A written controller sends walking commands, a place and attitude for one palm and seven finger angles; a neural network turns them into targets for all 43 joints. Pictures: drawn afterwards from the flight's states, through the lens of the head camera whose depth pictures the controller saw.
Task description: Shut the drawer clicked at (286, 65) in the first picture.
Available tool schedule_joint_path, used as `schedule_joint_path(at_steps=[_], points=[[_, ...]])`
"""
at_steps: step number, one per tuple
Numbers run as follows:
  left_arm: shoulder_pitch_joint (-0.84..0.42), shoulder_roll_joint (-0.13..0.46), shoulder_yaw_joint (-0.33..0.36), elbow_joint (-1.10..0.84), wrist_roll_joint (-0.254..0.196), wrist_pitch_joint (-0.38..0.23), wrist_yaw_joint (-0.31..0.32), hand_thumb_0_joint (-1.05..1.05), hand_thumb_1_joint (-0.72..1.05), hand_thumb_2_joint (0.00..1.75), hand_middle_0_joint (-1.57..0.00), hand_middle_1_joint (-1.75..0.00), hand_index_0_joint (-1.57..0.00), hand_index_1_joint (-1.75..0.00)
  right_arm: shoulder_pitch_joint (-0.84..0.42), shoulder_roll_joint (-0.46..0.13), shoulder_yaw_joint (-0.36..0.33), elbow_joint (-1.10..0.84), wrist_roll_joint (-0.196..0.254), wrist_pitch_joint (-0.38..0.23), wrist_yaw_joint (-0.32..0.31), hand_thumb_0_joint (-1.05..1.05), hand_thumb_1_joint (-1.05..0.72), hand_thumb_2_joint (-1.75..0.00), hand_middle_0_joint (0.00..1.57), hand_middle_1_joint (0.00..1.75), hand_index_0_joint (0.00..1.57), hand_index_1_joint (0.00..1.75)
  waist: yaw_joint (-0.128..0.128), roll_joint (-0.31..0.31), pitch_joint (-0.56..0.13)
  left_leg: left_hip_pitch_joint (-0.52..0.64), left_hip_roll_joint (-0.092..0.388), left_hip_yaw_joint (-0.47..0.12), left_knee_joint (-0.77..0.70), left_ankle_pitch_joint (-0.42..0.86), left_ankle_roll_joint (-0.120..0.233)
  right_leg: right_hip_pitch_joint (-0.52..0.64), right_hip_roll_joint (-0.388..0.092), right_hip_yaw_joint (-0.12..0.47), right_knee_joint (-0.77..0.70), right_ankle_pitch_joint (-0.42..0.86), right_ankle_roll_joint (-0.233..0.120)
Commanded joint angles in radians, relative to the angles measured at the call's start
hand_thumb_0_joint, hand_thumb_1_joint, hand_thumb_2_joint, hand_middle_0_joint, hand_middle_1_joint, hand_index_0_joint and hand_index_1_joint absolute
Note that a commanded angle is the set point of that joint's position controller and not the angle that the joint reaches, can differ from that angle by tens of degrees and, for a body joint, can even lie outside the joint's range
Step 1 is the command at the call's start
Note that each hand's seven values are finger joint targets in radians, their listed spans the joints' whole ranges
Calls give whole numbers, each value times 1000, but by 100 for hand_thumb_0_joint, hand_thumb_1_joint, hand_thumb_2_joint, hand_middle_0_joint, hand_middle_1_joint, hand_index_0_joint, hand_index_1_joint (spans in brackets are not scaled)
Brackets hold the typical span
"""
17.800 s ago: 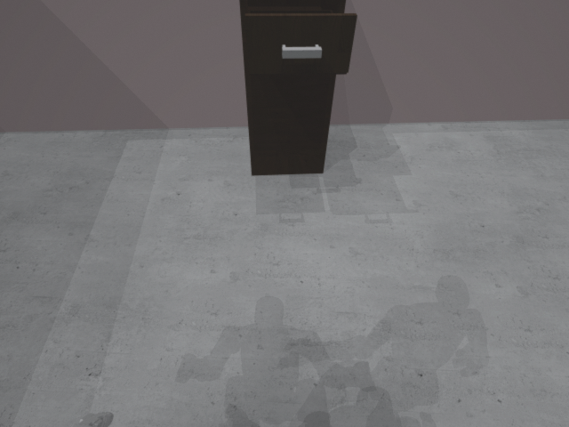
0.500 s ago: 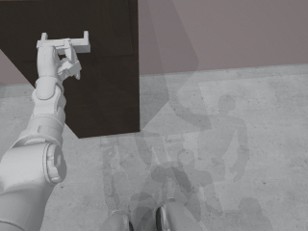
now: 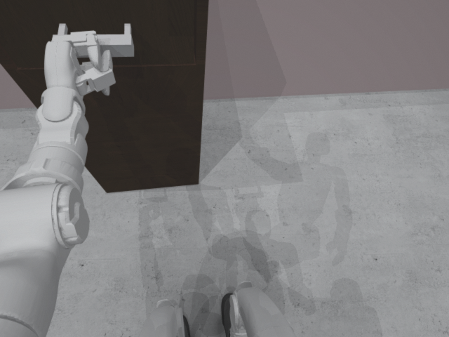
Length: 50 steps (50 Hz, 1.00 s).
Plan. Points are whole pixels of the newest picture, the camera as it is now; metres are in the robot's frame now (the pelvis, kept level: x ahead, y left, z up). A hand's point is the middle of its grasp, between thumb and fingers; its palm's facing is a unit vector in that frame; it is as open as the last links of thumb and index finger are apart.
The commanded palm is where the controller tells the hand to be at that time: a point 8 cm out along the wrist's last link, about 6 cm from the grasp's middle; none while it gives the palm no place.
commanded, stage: push the drawer shut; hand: left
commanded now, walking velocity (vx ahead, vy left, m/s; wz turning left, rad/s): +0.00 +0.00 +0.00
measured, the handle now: (95, 37) +0.63 +0.14 +0.09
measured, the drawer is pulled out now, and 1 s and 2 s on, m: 0.00 0.00 0.00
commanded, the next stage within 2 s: pull the fist back off the drawer in 0.06 s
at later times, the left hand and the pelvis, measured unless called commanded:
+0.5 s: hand (103, 68) +0.56 +0.13 +0.09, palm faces -0.01 -1.00 -0.04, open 3.2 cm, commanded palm +0.55 +0.16 +0.09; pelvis -0.01 +0.01 +0.00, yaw +0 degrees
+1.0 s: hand (114, 73) +0.55 +0.11 +0.09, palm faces +0.01 -1.00 -0.04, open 3.1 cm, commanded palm +0.50 +0.16 +0.10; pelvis +0.03 -0.01 +0.01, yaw -2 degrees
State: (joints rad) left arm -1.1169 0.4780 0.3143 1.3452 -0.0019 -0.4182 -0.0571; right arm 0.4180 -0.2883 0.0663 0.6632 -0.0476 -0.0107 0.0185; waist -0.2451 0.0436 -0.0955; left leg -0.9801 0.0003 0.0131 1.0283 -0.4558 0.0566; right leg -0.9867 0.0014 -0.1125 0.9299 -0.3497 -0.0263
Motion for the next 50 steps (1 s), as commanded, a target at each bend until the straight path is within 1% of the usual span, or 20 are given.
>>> schedule_joint_path(at_steps=[1, 7, 12, 14, 16, 20, 21, 24, 27, 30, 34, 35, 37, 39, 40, 41, 44, 47, 48, 50], points=[[-717, 186, -7, -277, -24, -60, 38, 0, 90, 90, -140, -160, -140, -160, 215, -196, -61, -14, -2, -26, -15, 0, -90, -90, 20, 30, 20, 30, -109, 145, -457, 372, 28, -137, -156, 145, -22, 114, 29, 88, -121, 24, 10], [-749, 211, -5, -274, -37, -49, 42, 0, 90, 90, -140, -160, -140, -160, 221, -205, -54, -7, 3, -49, -25, 0, -90, -90, 20, 30, 20, 30, -120, 161, -461, 363, 33, -142, -170, 100, -23, 103, 30, 88, -126, -3, 13], [-731, 239, 23, -251, -32, -46, 40, 0, 90, 90, -140, -160, -140, -160, 230, -209, -54, -8, 0, -57, -24, 0, -90, -90, 20, 30, 20, 30, -110, 147, -457, 352, 33, -153, -171, 94, -25, 104, 30, 81, -119, -4, 9], [-734, 205, 2, -257, -34, -47, 37, 0, 90, 90, -140, -160, -140, -160, 229, -208, -54, -9, -3, -57, -19, 0, -90, -90, 20, 30, 20, 30, -110, 163, -440, 366, 34, -161, -176, 92, -29, 90, 28, 79, -118, -3, 6], [-735, 210, 17, -261, -29, -56, 39, 0, 90, 90, -140, -160, -140, -160, 235, -210, -57, -12, -9, -54, -12, 0, -90, -90, 20, 30, 20, 30, -101, 177, -461, 400, 35, -177, -171, 120, -37, 73, 29, 73, -107, 12, 3], [-713, 204, 28, -253, -26, -57, 42, 0, 90, 90, -140, -160, -140, -160, 237, -208, -61, -17, -14, -43, -3, 0, -90, -90, 20, 30, 20, 30, -100, 143, -453, 375, 30, -168, -161, 119, -30, 87, 29, 76, -109, 14, 3], [-701, 220, 41, -255, -21, -60, 39, 0, 90, 90, -140, -160, -140, -160, 241, -209, -64, -20, -14, -39, 0, 0, -90, -90, 20, 30, 20, 30, -89, 143, -474, 383, 31, -169, -157, 136, -33, 97, 29, 77, -107, 23, 2], [-674, 191, 29, -262, -19, -59, 36, 0, 90, 90, -140, -160, -140, -160, 235, -205, -69, -26, -15, -26, 7, 0, -90, -90, 20, 30, 20, 30, -78, 148, -469, 396, 33, -175, -157, 149, -36, 92, 27, 74, -104, 31, 1], [-603, 174, 34, -285, -23, -63, 35, 0, 90, 90, -140, -160, -140, -160, 231, -203, -75, -37, -15, -12, 16, 0, -90, -90, 20, 30, 20, 30, -49, 165, -487, 443, 36, -178, -161, 196, -45, 97, 29, 69, -99, 54, -4], [-545, 115, -1, -315, -28, -68, 33, 0, 90, 90, -140, -160, -140, -160, 225, -194, -80, -47, -13, 1, 23, 0, -90, -90, 20, 30, 20, 30, -36, 153, -498, 483, 39, -179, -163, 256, -50, 106, 32, 64, -96, 83, -5], [-429, 150, 49, -358, -38, -72, 37, 0, 90, 90, -140, -160, -140, -160, 211, -186, -85, -65, -6, 22, 27, 0, -90, -90, 20, 30, 20, 30, 6, 91, -510, 437, 26, -124, -165, 300, -37, 232, 36, 76, -115, 133, -5], [-384, 148, 50, -363, -40, -74, 34, 0, 90, 90, -140, -160, -140, -160, 207, -184, -84, -73, -4, 27, 27, 0, -90, -90, 20, 30, 20, 30, 19, 101, -518, 438, 22, -115, -165, 325, -36, 256, 38, 80, -111, 160, -7], [-329, 134, 50, -385, -41, -74, 30, 0, 90, 90, -140, -160, -140, -160, 192, -173, -86, -85, 2, 37, 28, 0, -90, -90, 20, 30, 20, 30, 34, 88, -505, 421, 18, -94, -167, 349, -34, 294, 37, 85, -114, 200, -6], [-303, 109, 28, -374, -40, -69, 26, 0, 90, 90, -140, -160, -140, -160, 178, -164, -85, -91, 9, 45, 27, 0, -90, -90, 20, 30, 20, 30, 26, 35, -442, 364, 14, -70, -174, 309, -23, 328, 37, 95, -129, 208, -2], [-294, 158, 63, -364, -36, -71, 29, 0, 90, 90, -140, -160, -140, -160, 181, -166, -84, -88, 10, 49, 23, 0, -90, -90, 20, 30, 20, 30, 35, 25, -422, 337, 11, -63, -174, 302, -20, 350, 36, 102, -128, 215, -3], [-304, 139, 39, -368, -29, -70, 27, 0, 90, 90, -140, -160, -140, -160, 178, -161, -83, -93, 13, 52, 22, 0, -90, -90, 20, 30, 20, 30, 27, 36, -410, 334, 9, -60, -179, 305, -20, 350, 35, 104, -126, 226, -2], [-275, 151, 63, -413, -32, -81, 29, 0, 90, 90, -140, -160, -140, -160, 174, -156, -92, -98, 15, 57, 19, 0, -90, -90, 20, 30, 20, 30, 49, 46, -461, 364, 7, -50, -171, 372, -22, 388, 32, 108, -116, 295, -2], [-252, 90, 29, -429, -45, -83, 20, 0, 90, 90, -140, -160, -140, -160, 167, -146, -94, -95, 17, 62, 20, 0, -90, -90, 20, 30, 20, 30, 47, 55, -486, 414, 10, -53, -158, 458, -27, 379, 32, 105, -106, 355, 1], [-250, 106, 46, -430, -52, -81, 19, 0, 90, 90, -140, -160, -140, -160, 168, -148, -96, -91, 17, 64, 20, 0, -90, -90, 20, 30, 20, 30, 47, 40, -492, 407, 10, -48, -157, 460, -26, 400, 32, 107, -108, 372, 2], [-140, 145, 83, -530, -70, -83, 5, 0, 90, 90, -140, -160, -140, -160, 158, -151, -103, -122, 23, 67, 19, 0, -90, -90, 20, 30, 20, 30, 102, 59, -588, 466, 7, -42, -175, 539, -30, 495, 32, 113, -105, 447, -3]])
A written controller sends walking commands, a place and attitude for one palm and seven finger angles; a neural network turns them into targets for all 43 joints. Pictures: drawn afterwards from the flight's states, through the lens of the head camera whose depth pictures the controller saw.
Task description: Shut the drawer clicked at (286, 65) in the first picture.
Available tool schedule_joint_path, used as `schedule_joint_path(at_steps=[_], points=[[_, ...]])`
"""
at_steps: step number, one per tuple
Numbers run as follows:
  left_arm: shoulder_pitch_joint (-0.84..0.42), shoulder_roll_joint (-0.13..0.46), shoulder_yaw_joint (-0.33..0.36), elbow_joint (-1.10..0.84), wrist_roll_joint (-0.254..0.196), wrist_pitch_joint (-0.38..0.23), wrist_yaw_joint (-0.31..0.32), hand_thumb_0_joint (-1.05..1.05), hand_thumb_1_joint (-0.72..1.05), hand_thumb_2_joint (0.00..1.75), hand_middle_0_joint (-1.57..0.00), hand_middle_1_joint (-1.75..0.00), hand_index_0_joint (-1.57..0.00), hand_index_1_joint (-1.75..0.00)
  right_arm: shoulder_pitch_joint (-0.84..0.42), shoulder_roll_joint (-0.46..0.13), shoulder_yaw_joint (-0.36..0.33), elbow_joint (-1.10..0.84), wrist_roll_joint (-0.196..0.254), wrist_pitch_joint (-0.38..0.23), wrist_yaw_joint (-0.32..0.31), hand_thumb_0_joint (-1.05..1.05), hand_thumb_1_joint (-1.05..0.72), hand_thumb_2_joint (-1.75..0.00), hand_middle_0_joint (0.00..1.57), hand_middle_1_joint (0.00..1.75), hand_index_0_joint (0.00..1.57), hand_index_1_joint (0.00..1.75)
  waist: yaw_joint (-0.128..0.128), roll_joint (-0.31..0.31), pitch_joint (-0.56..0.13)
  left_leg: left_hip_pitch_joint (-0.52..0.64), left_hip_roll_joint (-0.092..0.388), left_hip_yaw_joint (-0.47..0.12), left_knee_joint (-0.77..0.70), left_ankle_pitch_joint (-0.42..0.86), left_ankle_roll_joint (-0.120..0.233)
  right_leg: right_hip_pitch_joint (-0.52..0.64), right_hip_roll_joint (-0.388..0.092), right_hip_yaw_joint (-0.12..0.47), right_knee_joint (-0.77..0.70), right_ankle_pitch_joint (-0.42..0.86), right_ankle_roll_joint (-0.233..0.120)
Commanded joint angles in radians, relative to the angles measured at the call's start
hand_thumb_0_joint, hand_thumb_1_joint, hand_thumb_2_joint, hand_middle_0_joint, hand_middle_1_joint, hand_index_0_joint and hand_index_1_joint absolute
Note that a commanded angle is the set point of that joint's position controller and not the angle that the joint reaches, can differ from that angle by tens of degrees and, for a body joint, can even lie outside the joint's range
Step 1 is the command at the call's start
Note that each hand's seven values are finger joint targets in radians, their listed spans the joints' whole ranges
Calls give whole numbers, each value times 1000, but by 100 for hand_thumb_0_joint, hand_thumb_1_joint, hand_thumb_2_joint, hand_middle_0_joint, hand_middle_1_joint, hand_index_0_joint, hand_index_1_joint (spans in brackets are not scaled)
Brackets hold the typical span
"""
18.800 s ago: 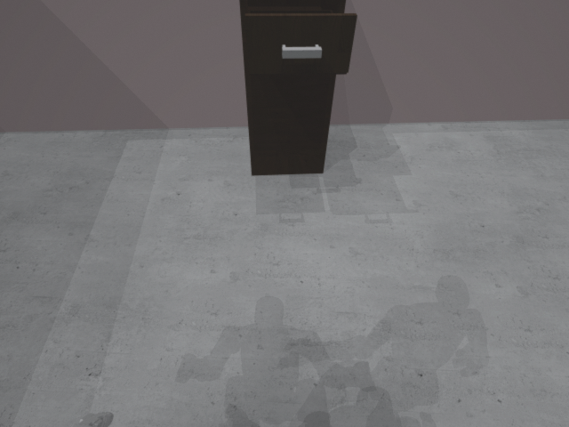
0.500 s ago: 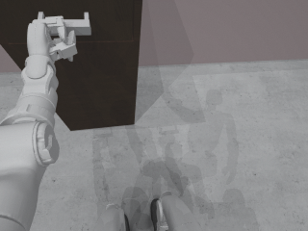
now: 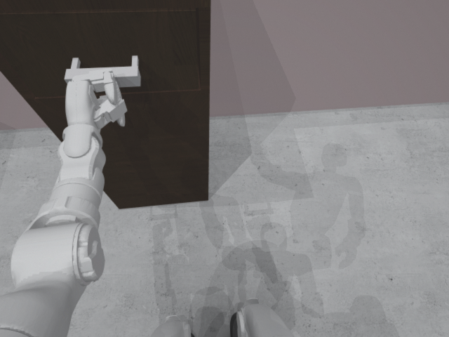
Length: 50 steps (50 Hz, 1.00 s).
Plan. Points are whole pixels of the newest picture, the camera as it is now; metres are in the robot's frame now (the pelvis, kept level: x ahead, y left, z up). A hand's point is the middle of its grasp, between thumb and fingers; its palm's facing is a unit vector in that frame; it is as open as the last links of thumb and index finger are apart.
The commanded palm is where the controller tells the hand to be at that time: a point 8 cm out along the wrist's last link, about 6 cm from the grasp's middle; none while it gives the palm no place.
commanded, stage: draw the hand back to the body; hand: left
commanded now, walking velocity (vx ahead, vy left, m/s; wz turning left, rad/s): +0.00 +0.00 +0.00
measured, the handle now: (105, 69) +0.59 +0.16 +0.08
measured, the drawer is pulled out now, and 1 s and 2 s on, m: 0.00 0.00 0.00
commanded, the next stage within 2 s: step back with the hand held close in 1.34 s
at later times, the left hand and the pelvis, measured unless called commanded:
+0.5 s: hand (51, 172) +0.34 +0.19 +0.14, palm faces +0.05 -1.00 -0.06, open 3.3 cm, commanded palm +0.31 +0.24 +0.15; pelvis +0.01 +0.00 +0.04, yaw +1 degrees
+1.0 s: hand out of the picture +0.23 +0.24 +0.20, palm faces +0.33 -0.89 -0.32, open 3.3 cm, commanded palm +0.17 +0.28 +0.21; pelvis +0.01 +0.01 +0.06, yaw +1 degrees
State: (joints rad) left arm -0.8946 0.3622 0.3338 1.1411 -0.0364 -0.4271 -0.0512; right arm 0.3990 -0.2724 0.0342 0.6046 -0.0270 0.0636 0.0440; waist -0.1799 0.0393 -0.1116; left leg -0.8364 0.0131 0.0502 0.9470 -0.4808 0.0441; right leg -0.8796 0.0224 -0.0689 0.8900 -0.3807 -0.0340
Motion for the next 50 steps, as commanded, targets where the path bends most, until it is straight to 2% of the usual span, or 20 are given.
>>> schedule_joint_path(at_steps=[1, 2, 3, 5, 6, 9, 12, 17, 18, 20, 23, 24, 26, 27, 29, 31, 35, 38, 44, 50], points=[[-285, 244, 64, -390, -50, -69, -9, 0, 90, 90, -140, -160, -140, -160, 164, -160, -74, -83, 9, -8, -6, 0, -90, -90, 20, 30, 20, 30, 59, 87, -630, 365, -8, -72, -100, 629, -18, 441, 9, 73, -71, 541, 5], [-209, 287, 102, -473, -63, -64, -15, 0, 90, 90, -140, -160, -140, -160, 152, -157, -75, -103, 12, -12, -6, 0, -90, -90, 20, 30, 20, 30, 95, 93, -673, 373, -8, -66, -111, 671, -20, 518, 4, 80, -74, 610, 2], [-136, 277, 93, -534, -73, -53, -23, 0, 90, 90, -140, -160, -140, -160, 136, -148, -74, -121, 19, -16, -6, 0, -90, -90, 20, 30, 20, 30, 109, 83, -681, 369, -9, -57, -125, 693, -17, 578, 0, 85, -80, 672, 1], [23, 224, 60, -571, -99, -12, -45, 0, 90, 90, -140, -160, -140, -160, 118, -134, -76, -137, 34, -25, -7, 0, -90, -90, 20, 30, 20, 30, 118, -17, -609, 284, -7, -37, -156, 676, 2, 670, -11, 97, -97, 767, 2], [59, 158, 11, -586, -112, 15, -62, 0, 90, 90, -140, -160, -140, -160, 95, -129, -71, -144, 47, -27, -6, 0, -90, -90, 20, 30, 20, 30, 106, -42, -533, 276, -8, -22, -176, 625, 3, 672, -9, 90, -122, 771, 11], [159, 139, -2, -664, -149, 78, -96, 0, 90, 90, -140, -160, -140, -160, 40, -138, -72, -155, 68, -37, -19, 0, -90, -90, 20, 30, 20, 30, 107, -61, -396, 278, -13, -9, -225, 487, 3, 670, -10, 85, -178, 682, 19], [215, 100, -37, -770, -181, 108, -120, 0, 90, 90, -140, -160, -140, -160, -11, -132, -68, -163, 80, -57, -36, 0, -90, -90, 20, 30, 20, 30, 105, -28, -315, 337, -12, -12, -255, 476, 2, 649, -12, 79, -217, 622, 19], [283, 70, -84, -954, -205, 137, -137, 0, 90, 90, -140, -160, -140, -160, -75, -123, -62, -164, 85, -105, -56, 0, -90, -90, 20, 30, 20, 30, 111, 35, -286, 471, -8, -43, -284, 526, -5, 610, -12, 57, -243, 562, 13], [311, 70, -83, -971, -206, 145, -135, 0, 90, 90, -140, -160, -140, -160, -91, -122, -59, -168, 85, -115, -59, 0, -90, -90, 20, 30, 20, 30, 117, 6, -273, 471, -8, -51, -295, 502, -6, 615, -13, 52, -248, 534, 12], [333, 94, -72, -1047, -204, 155, -128, 0, 90, 90, -140, -160, -140, -160, -125, -122, -55, -177, 85, -133, -68, 0, -90, -90, 20, 30, 20, 30, 127, 23, -270, 495, -11, -57, -310, 488, -6, 627, -18, 54, -255, 507, 8], [389, 79, -74, -1055, -210, 191, -131, 0, 90, 90, -140, -160, -140, -160, -179, -117, -41, -186, 89, -155, -77, 0, -90, -90, 20, 30, 20, 30, 141, -11, -196, 489, -13, -68, -349, 393, -10, 618, -22, 46, -287, 406, 6], [426, 149, -124, -1135, -105, 206, -32, 0, 90, 90, -140, -160, -140, -160, -238, -103, -52, -177, 85, -138, -87, 0, -90, -90, 20, 30, 20, 30, 179, -49, -150, 510, -11, -62, -403, 347, -4, 646, -47, 76, -350, 310, 2], [508, 77, -153, -1174, -90, 234, 41, 0, 90, 90, -140, -160, -140, -160, -260, -92, -43, -192, 84, -139, -96, 0, -90, -90, 20, 30, 20, 30, 168, -49, -99, 532, -10, -66, -442, 286, -5, 642, -43, 77, -394, 231, 7], [536, 73, -162, -1192, -79, 246, 61, 0, 90, 90, -140, -160, -140, -160, -268, -91, -38, -183, 83, -139, -99, 0, -90, -90, 20, 30, 20, 30, 174, 0, -85, 554, -7, -70, -461, 287, -7, 658, -46, 73, -400, 227, 0], [610, 78, -152, -1245, -65, 263, 93, 0, 90, 90, -140, -160, -140, -160, -279, -84, -30, -179, 77, -138, -102, 0, -90, -90, 20, 30, 20, 30, 182, 22, -78, 601, -2, -75, -486, 315, -10, 689, -45, 66, -416, 247, -3], [668, 94, -132, -1272, -59, 276, 111, 0, 90, 90, -140, -160, -140, -160, -292, -81, -23, -174, 74, -133, -107, 0, -90, -90, 20, 30, 20, 30, 188, -21, -53, 612, 0, -78, -517, 313, -8, 724, -40, 67, -446, 238, -2], [727, 106, -120, -1386, -44, 283, 135, 0, 90, 90, -140, -160, -140, -160, -315, -79, -18, -167, 63, -142, -112, 0, -90, -90, 20, 30, 20, 30, 194, -9, -28, 666, 4, -85, -561, 334, -9, 758, -37, 61, -482, 243, -3], [794, 96, -116, -1476, -38, 281, 143, 0, 90, 90, -140, -160, -140, -160, -325, -70, -15, -169, 54, -157, -110, 0, -90, -90, 20, 30, 20, 30, 202, 46, -18, 705, 5, -92, -588, 373, -16, 784, -37, 55, -496, 267, -7], [1005, 101, -72, -1607, -33, 278, 149, 0, 90, 90, -140, -160, -140, -160, -328, -68, -24, -160, 40, -180, -99, 0, -90, -90, 20, 30, 20, 30, 218, 7, -8, 736, 9, -93, -597, 478, -21, 829, -33, 48, -510, 338, -5], [1206, 128, 6, -1688, -37, 278, 150, 0, 90, 90, -140, -160, -140, -160, -331, -70, -35, -156, 36, -185, -92, 0, -90, -90, 20, 30, 20, 30, 234, -20, 56, 698, 12, -91, -599, 462, -22, 833, -31, 50, -522, 324, -5]])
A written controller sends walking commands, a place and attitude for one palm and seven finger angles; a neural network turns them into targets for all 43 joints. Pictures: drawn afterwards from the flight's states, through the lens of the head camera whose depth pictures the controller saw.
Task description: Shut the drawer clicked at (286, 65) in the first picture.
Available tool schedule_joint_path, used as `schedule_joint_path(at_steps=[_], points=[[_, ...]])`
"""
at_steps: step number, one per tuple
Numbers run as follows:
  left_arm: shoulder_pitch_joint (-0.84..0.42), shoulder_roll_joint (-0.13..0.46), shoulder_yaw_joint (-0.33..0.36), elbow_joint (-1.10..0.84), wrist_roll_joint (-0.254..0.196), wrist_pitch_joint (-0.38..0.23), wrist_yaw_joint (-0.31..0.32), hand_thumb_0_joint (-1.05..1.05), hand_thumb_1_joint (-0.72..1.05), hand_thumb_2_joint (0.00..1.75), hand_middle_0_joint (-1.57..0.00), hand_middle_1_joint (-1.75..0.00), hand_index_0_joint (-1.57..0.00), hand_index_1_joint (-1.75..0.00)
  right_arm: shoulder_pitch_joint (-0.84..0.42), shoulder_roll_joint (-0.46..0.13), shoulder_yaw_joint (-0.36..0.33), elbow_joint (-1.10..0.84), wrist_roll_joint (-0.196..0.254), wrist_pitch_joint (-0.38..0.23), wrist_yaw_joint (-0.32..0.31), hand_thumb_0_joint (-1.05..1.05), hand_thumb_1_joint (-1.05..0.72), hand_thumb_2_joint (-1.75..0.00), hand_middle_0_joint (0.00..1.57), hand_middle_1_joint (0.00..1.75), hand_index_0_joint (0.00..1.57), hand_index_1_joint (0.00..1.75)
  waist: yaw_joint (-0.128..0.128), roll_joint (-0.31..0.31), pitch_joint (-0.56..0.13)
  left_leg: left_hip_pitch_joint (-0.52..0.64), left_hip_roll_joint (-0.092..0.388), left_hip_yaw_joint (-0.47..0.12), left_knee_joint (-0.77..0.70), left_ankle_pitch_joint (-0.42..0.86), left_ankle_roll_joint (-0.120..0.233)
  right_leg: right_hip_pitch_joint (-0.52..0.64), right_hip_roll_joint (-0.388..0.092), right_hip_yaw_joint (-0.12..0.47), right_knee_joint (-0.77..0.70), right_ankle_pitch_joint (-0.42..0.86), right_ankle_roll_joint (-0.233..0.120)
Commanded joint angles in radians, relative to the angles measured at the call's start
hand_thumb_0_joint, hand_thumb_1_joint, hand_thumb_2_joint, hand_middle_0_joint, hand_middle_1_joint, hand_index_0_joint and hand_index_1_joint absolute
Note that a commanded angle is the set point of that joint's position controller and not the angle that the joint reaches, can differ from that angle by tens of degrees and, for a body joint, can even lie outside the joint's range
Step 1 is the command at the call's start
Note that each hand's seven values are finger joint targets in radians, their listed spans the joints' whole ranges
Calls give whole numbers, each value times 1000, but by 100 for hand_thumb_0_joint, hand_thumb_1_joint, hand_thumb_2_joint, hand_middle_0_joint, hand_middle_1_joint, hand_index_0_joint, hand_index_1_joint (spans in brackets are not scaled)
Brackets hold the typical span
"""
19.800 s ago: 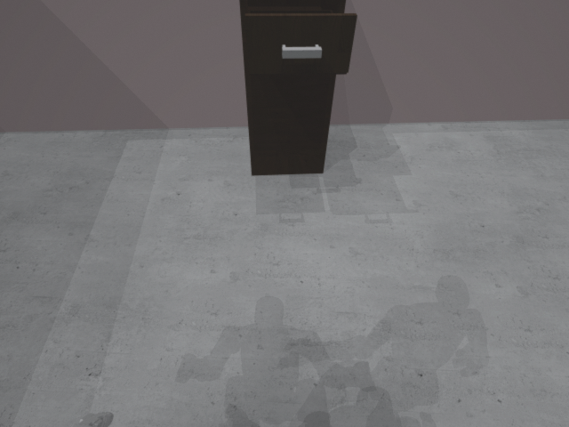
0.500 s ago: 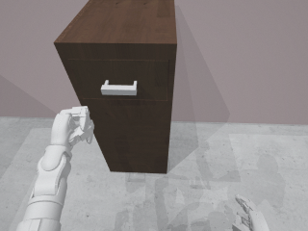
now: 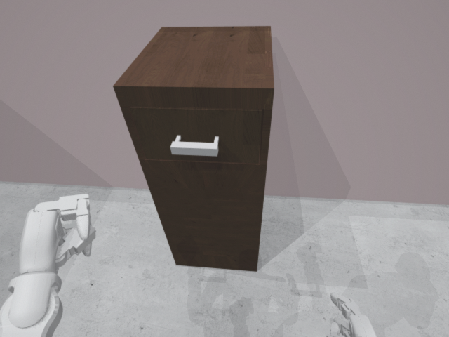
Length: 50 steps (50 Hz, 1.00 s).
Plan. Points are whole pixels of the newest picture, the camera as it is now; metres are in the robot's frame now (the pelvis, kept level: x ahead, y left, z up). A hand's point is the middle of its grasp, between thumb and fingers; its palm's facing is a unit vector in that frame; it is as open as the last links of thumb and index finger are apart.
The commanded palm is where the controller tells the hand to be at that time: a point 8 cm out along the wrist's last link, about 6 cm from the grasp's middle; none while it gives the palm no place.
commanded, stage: draw the hand back to the body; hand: left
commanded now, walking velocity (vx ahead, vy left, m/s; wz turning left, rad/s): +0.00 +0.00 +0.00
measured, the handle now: (196, 143) +0.58 +0.14 +0.02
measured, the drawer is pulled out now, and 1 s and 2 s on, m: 0.00 0.00 0.00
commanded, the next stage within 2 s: step back with the hand held close in 0.34 s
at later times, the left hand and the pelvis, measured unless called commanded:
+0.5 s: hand (63, 252) +0.18 +0.23 +0.16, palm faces +0.41 -0.83 -0.38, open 3.3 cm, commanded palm +0.13 +0.28 +0.17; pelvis +0.00 -0.01 +0.00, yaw +0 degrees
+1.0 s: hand (34, 281) +0.14 +0.25 +0.16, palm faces +0.35 -0.79 -0.50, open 3.2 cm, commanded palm +0.08 +0.29 +0.17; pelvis -0.05 +0.01 -0.01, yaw +0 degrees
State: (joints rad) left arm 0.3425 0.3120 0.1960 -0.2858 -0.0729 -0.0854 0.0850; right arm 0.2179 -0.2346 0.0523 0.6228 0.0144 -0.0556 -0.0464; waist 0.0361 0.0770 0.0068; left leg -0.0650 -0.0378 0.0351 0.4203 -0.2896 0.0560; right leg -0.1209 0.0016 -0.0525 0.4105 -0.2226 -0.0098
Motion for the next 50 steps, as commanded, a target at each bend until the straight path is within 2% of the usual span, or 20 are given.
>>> schedule_joint_path(at_steps=[1, 4, 8, 11, 13, 17, 21, 23, 24, 25, 26, 27, 30, 34, 35, 38, 40, 42, 46, 50], points=[[-16, 175, 147, -300, 0, -68, 15, 0, 90, 90, -140, -160, -140, -160, -150, -104, -55, -179, -4, -69, -1, 0, -90, -90, 20, 30, 20, 30, 16, -36, -74, -67, 62, -73, -72, 279, -35, 79, -14, 36, -39, 173, -28], [63, 196, 186, -376, 0, -73, 25, 0, 90, 90, -140, -160, -140, -160, -143, -101, -59, -183, -4, -82, -4, 0, -90, -90, 20, 30, 20, 30, 23, -7, -96, -60, 64, -70, -59, 311, -39, 86, -14, 38, -32, 200, -27], [144, 203, 216, -444, 1, -77, 34, 0, 90, 90, -140, -160, -140, -160, -136, -97, -62, -185, -1, -99, -9, 0, -90, -90, 20, 30, 20, 30, 26, 12, -76, -64, 69, -77, -53, 327, -49, 72, -9, 36, -28, 196, -28], [106, 153, 163, -385, 9, -68, 33, 0, 90, 90, -140, -160, -140, -160, -128, -102, -62, -167, -2, -103, -10, 0, -90, -90, 20, 30, 20, 30, 5, -22, 19, -83, 67, -79, -63, 253, -42, 6, -9, 33, -43, 134, -27], [84, 148, 159, -358, 12, -68, 36, 0, 90, 90, -140, -160, -140, -160, -123, -104, -65, -160, -2, -102, -16, 0, -90, -90, 20, 30, 20, 30, 1, -42, 43, -91, 66, -79, -68, 199, -35, -14, -9, 31, -49, 91, -26], [71, 169, 179, -366, 12, -73, 42, 0, 90, 90, -140, -160, -140, -160, -127, -103, -64, -164, -6, -103, -25, 0, -90, -90, 20, 30, 20, 30, 13, -56, -2, -89, 59, -82, -71, 161, -26, 11, -12, 37, -49, 64, -26], [79, 183, 190, -421, 12, -75, 48, 0, 90, 90, -140, -160, -140, -160, -133, -97, -56, -169, -10, -116, -27, 0, -90, -90, 20, 30, 20, 30, 27, 31, -69, -74, 56, -81, -66, 213, -36, 62, -17, 45, -34, 119, -30], [97, 184, 192, -430, 13, -74, 51, 0, 90, 90, -140, -160, -140, -160, -129, -93, -56, -164, -10, -122, -25, 0, -90, -90, 20, 30, 20, 30, 26, 31, -79, -66, 57, -78, -56, 266, -40, 70, -16, 45, -29, 163, -30], [-65, 343, 363, -522, 7, -128, 55, 0, 90, 90, -140, -160, -140, -160, -125, -119, -66, -201, -6, -101, -22, 0, -90, -90, 20, 30, 20, 30, -13, -11, 6, -168, 81, -109, -47, 164, -4, 18, -67, 171, -66, 217, -34], [-62, 347, 373, -490, 11, -149, 53, 0, 90, 90, -140, -160, -140, -160, -112, -103, -63, -186, -8, -91, -27, 0, -90, -90, 20, 30, 20, 30, -16, -17, 5, -177, 74, -121, -35, 129, -8, 15, -98, 188, -77, 227, -48], [60, 265, 314, -386, 13, -141, 46, 0, 90, 90, -140, -160, -140, -160, -111, -101, -71, -169, -11, -83, -26, 0, -90, -90, 20, 30, 20, 30, -23, -86, 36, -171, 77, -119, -18, 147, -10, -23, -114, 194, -84, 239, -52], [128, 212, 274, -348, 16, -136, 39, 0, 90, 90, -140, -160, -140, -160, -103, -106, -76, -170, -15, -70, -18, 0, -90, -90, 20, 30, 20, 30, -27, -111, 13, -156, 80, -114, -9, 181, -12, -26, -118, 184, -74, 255, -51], [226, 150, 221, -322, 14, -137, 25, 0, 90, 90, -140, -160, -140, -160, -117, -121, -90, -178, -16, -44, -11, 0, -90, -90, 20, 30, 20, 30, -27, -29, -58, -140, 100, -113, -22, 320, -12, -9, -106, 134, -20, 318, -32], [287, 196, 260, -367, 18, -140, 32, 0, 90, 90, -140, -160, -140, -160, -129, -117, -107, -202, -7, -6, -10, 0, -90, -90, 20, 30, 20, 30, -24, -100, -160, -170, 114, -110, -7, 374, -10, 46, -107, 114, 27, 376, -20], [287, 224, 282, -404, 16, -145, 37, 0, 90, 90, -140, -160, -140, -160, -136, -120, -108, -210, -6, -1, -14, 0, -90, -90, 20, 30, 20, 30, -20, -84, -182, -190, 110, -114, -3, 381, -13, 68, -112, 116, 39, 398, -23], [311, 254, 312, -460, 14, -152, 50, 0, 90, 90, -140, -160, -140, -160, -135, -108, -111, -234, 3, 8, -22, 0, -90, -90, 20, 30, 20, 30, -19, -119, -214, -216, 108, -121, 15, 365, -14, 68, -120, 124, 69, 409, -24], [288, 281, 323, -520, 16, -156, 57, 0, 90, 90, -140, -160, -140, -160, -136, -117, -110, -242, 2, 7, -32, 0, -90, -90, 20, 30, 20, 30, -19, -57, -215, -237, 114, -139, 8, 360, -12, 58, -110, 123, 90, 387, -20], [296, 267, 314, -519, 22, -159, 61, 0, 90, 90, -140, -160, -140, -160, -129, -113, -110, -242, 1, 2, -39, 0, -90, -90, 20, 30, 20, 30, -21, -1, -190, -263, 131, -151, -22, 353, -1, 49, -81, 108, 120, 357, -3], [265, 243, 296, -502, 36, -162, 58, 0, 90, 90, -140, -160, -140, -160, -119, -123, -112, -239, -8, -14, -44, 0, -90, -90, 20, 30, 20, 30, -21, 57, -109, -397, 177, -194, -107, 198, 32, 59, -33, 91, 194, 189, 13], [242, 219, 292, -439, 51, -167, 57, 0, 90, 90, -140, -160, -140, -160, -108, -132, -119, -235, -9, -26, -43, 0, -90, -90, 20, 30, 20, 30, -30, -9, -37, -583, 174, -204, -136, -118, 57, 116, -36, 135, 199, 156, 9]])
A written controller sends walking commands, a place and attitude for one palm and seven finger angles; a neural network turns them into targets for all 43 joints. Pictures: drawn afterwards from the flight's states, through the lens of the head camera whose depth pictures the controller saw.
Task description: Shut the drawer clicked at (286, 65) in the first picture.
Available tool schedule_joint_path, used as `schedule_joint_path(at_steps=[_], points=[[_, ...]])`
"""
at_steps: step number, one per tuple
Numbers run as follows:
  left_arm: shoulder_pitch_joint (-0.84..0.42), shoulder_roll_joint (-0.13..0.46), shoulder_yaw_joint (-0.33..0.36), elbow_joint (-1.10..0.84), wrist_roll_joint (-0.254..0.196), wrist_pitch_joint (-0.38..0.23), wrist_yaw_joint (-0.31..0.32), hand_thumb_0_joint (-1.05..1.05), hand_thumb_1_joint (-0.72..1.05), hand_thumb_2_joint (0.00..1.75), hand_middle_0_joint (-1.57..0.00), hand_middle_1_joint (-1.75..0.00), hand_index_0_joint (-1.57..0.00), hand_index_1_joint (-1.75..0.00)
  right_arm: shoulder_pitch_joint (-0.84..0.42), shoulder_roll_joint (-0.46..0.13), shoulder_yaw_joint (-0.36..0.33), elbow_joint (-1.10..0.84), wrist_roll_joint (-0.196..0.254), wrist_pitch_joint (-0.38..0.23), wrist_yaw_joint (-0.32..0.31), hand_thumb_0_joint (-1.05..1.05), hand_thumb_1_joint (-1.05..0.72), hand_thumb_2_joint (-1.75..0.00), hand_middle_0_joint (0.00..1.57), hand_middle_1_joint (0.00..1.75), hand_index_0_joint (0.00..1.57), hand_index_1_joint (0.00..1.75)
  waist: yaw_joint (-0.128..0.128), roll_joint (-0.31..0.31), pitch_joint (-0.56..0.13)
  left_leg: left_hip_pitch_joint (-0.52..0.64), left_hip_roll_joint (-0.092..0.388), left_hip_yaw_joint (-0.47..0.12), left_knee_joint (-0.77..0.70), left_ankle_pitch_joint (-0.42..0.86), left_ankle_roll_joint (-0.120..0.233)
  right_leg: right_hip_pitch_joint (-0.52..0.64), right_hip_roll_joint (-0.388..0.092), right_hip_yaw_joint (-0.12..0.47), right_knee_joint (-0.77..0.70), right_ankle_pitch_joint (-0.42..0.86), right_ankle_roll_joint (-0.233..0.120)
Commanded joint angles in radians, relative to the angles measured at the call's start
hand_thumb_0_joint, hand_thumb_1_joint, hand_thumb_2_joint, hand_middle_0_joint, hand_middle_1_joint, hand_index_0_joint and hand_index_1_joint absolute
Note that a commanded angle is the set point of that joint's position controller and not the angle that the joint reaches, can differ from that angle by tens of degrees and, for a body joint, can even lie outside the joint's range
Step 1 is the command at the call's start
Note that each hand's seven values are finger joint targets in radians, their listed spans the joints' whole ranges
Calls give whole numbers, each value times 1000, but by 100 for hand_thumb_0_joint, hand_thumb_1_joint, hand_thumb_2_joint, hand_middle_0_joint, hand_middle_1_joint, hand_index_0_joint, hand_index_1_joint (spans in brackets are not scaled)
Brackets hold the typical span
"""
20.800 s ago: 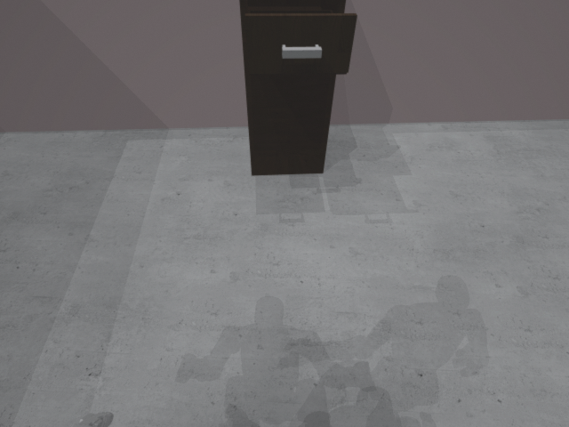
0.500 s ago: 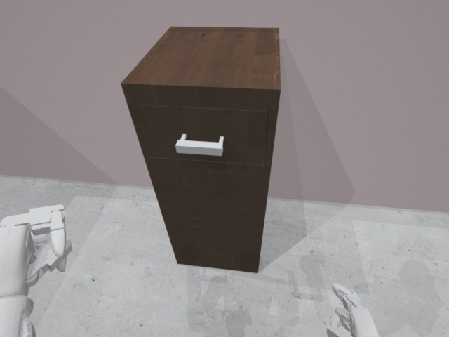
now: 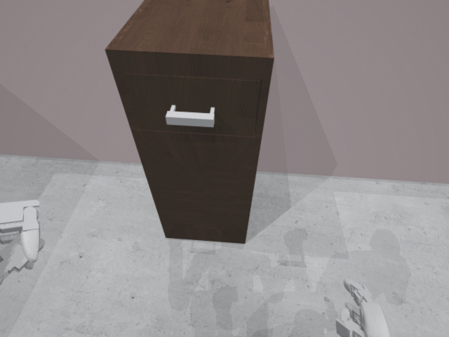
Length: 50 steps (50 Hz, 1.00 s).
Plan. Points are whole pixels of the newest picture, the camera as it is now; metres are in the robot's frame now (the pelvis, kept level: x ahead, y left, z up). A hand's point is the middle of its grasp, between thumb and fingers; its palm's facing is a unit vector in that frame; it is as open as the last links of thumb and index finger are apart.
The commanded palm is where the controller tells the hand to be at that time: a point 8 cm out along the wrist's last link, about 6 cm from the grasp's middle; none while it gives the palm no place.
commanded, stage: step back with the hand held close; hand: left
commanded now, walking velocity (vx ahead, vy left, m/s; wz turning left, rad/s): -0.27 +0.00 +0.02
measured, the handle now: (191, 114) +0.63 +0.13 +0.03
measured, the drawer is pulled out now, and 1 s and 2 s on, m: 0.00 0.00 0.00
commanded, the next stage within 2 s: stop stepping back and stand still in 0.82 s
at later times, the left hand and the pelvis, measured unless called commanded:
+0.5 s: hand (16, 281) +0.15 +0.24 +0.17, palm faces +0.37 -0.78 -0.51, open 3.2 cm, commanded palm +0.07 +0.27 +0.18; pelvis -0.05 -0.01 +0.00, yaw +0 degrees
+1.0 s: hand out of the picture +0.00 +0.17 +0.15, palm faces +0.27 -0.86 -0.42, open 3.2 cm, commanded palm -0.07 +0.22 +0.18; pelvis -0.21 -0.05 +0.01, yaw -1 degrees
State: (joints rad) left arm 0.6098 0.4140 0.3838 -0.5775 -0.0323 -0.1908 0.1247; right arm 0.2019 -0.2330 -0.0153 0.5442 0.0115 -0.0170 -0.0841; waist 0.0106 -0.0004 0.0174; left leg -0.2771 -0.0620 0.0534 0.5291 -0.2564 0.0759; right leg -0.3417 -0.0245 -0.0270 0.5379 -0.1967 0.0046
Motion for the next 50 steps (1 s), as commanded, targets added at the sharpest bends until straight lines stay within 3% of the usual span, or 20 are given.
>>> schedule_joint_path(at_steps=[1, 7, 10, 12, 14, 20, 24, 26, 29, 31, 32, 34, 35, 38, 40, 41, 43, 45, 47, 50], points=[[-36, 111, 97, -131, 12, -62, 17, 0, 90, 90, -140, -160, -140, -160, -94, -128, -50, -157, -2, -65, -4, 0, -90, -90, 20, 30, 20, 30, -10, 27, -25, -395, 189, -214, -233, -222, 39, 324, -20, 131, 51, 99, -7], [-71, 129, 84, -184, 5, -86, 29, 0, 90, 90, -140, -160, -140, -160, -63, -108, -48, -144, -8, -70, 15, 0, -90, -90, 20, 30, 20, 30, -31, -141, -47, -121, 80, -129, 46, -187, -15, -27, -169, 261, -259, -267, -82], [-54, 153, 99, -256, 7, -105, 43, 0, 90, 90, -140, -160, -140, -160, -71, -124, -39, -146, -16, -80, 9, 0, -90, -90, 20, 30, 20, 30, -35, 16, -77, -112, 122, -196, -89, -189, -1, -13, -102, 159, -163, -217, -51], [-18, 153, 125, -280, 27, -119, 47, 0, 90, 90, -140, -160, -140, -160, -86, -141, -38, -157, -16, -98, 0, 0, -90, -90, 20, 30, 20, 30, -23, 218, -108, -336, 253, -349, -324, -338, 51, 231, 33, 62, 121, -69, 4], [-33, 156, 142, -271, 51, -123, 43, 0, 90, 90, -140, -160, -140, -160, -88, -129, -44, -159, -22, -111, 0, 0, -90, -90, 20, 30, 20, 30, -9, 265, -93, -509, 338, -419, -421, -479, 86, 343, 83, 64, 340, -62, 18], [56, 115, 122, -199, 15, -134, 21, 0, 90, 90, -140, -160, -140, -160, -65, -120, -57, -118, -31, -149, 6, 0, -90, -90, 20, 30, 20, 30, -8, 110, -66, -192, 277, -324, -256, 67, 61, 166, 85, 56, 62, -138, 3], [-4, 145, 99, -231, -3, -168, -3, 0, 90, 90, -140, -160, -140, -160, -34, -127, -54, -37, -48, -169, 27, 0, -90, -90, 20, 30, 20, 30, 2, 161, -240, 352, 268, -266, -113, 891, 22, -27, 81, 50, -70, -120, 5], [9, 155, 104, -272, -5, -166, -6, 0, 90, 90, -140, -160, -140, -160, -30, -116, -54, -35, -49, -160, 48, 0, -90, -90, 20, 30, 20, 30, 2, 207, -380, 556, 261, -219, -48, 1093, 13, -68, 85, 56, -70, -116, 12], [69, 208, 170, -377, -30, -157, -8, 0, 90, 90, -140, -160, -140, -160, -64, -111, -51, -92, -32, -137, 62, 0, -90, -90, 20, 30, 20, 30, 23, 140, -503, 516, 265, -171, -16, 951, 31, 43, 64, 65, -96, 1, 45], [160, 256, 244, -396, -55, -146, -8, 0, 90, 90, -140, -160, -140, -160, -104, -102, -38, -146, -11, -113, 60, 0, -90, -90, 20, 30, 20, 30, 43, 30, -485, 335, 211, -112, 7, 741, 1, 166, 24, 59, -165, 314, 60], [179, 292, 287, -383, -65, -143, -7, 0, 90, 90, -140, -160, -140, -160, -137, -88, -24, -180, 2, -90, 52, 0, -90, -90, 20, 30, 20, 30, 41, -108, -439, 198, 155, -34, 43, 571, -29, 219, -50, 86, -187, 606, 75], [208, 287, 332, -270, -65, -138, -7, 0, 90, 90, -140, -160, -140, -160, -207, -75, -11, -224, 38, -62, 33, 0, -90, -90, 20, 30, 20, 30, 48, -337, -296, -199, 28, 15, 262, -146, -61, 323, -219, 149, -152, 1183, 137], [255, 279, 350, -191, -57, -119, -2, 0, 90, 90, -140, -160, -140, -160, -218, -77, -8, -216, 43, -58, 31, 0, -90, -90, 20, 30, 20, 30, 42, -312, -274, -270, 18, -43, 338, -206, -60, 314, -246, 130, -130, 1212, 166], [164, 189, 232, -105, -50, -84, -21, 0, 90, 90, -140, -160, -140, -160, -215, -58, 7, -152, 8, -46, 4, 0, -90, -90, 20, 30, 20, 30, 9, -98, -144, -224, 40, 9, 194, -112, -73, 242, -195, 114, -85, 1158, 34], [67, 132, 130, -132, -46, -81, -26, 0, 90, 90, -140, -160, -140, -160, -193, -85, 9, -120, 0, -44, -11, 0, -90, -90, 20, 30, 20, 30, -33, 35, -112, -36, 20, 40, -46, 178, -74, 164, -89, 31, -22, 1004, 46], [36, 120, 85, -140, -44, -79, -27, 0, 90, 90, -140, -160, -140, -160, -150, -106, -3, -97, 1, -38, -11, 0, -90, -90, 20, 30, 20, 30, -45, 103, -134, 106, 88, -10, -135, 537, -49, 90, -34, -2, 36, 782, 87], [-38, 124, 38, -203, -38, -85, -23, 0, 90, 90, -140, -160, -140, -160, -70, -130, -43, -88, -13, -67, 18, 0, -90, -90, 20, 30, 20, 30, -23, 190, -207, 319, 371, -300, -187, 959, 97, -174, 65, 105, 394, -308, 83], [-27, 115, 45, -166, -15, -99, 2, 0, 90, 90, -140, -160, -140, -160, -85, -117, -52, -88, -27, -113, 26, 0, -90, -90, 20, 30, 20, 30, 4, 105, -141, 204, 403, -306, -181, 814, 128, -183, 59, 189, 525, -392, 27], [31, 136, 75, -219, -17, -65, 9, 0, 90, 90, -140, -160, -140, -160, -64, -108, -52, -107, -14, -128, 33, 0, -90, -90, 20, 30, 20, 30, 16, 110, -204, 220, 334, -224, -189, 692, 93, -122, 23, 98, 376, -291, 17], [58, 239, 182, -355, -14, -50, 36, 0, 90, 90, -140, -160, -140, -160, -82, -123, -43, -160, -4, -127, 21, 0, -90, -90, 20, 30, 20, 30, 6, 152, -195, -136, 271, -213, -310, -90, 77, 194, 35, 22, 242, -229, 24]])
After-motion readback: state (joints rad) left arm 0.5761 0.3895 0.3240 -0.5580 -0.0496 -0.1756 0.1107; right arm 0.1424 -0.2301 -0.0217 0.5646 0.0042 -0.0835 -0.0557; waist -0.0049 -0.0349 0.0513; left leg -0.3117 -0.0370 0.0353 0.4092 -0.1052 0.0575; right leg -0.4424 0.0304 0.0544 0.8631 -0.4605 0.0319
